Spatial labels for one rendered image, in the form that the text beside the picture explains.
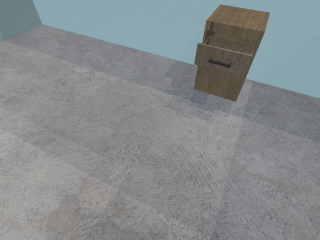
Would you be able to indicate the drawer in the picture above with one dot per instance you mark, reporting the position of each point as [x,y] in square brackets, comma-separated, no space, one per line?
[227,51]

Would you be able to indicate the handle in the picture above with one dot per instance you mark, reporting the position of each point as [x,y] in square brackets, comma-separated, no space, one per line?
[219,63]

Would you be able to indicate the cabinet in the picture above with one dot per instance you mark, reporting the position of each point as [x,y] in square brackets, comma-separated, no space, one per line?
[236,24]

